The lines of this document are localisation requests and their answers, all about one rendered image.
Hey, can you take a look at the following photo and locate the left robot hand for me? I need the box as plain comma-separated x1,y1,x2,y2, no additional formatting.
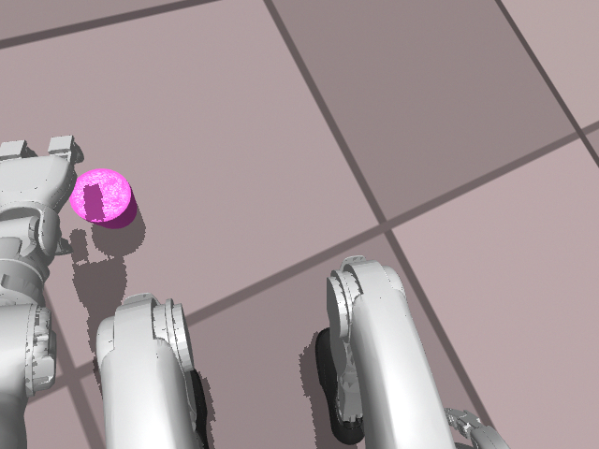
0,136,84,255

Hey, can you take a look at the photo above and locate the right robot foot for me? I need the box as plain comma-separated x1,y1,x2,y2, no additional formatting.
315,327,364,445

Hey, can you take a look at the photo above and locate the left robot foot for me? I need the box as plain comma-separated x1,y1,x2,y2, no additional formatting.
190,369,209,449

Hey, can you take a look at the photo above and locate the cup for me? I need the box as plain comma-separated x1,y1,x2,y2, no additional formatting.
69,168,138,229

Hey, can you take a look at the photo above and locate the right robot hand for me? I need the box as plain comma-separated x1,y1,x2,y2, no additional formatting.
444,408,510,449

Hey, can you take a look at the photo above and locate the left robot arm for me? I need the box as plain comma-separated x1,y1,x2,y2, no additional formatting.
0,201,60,449

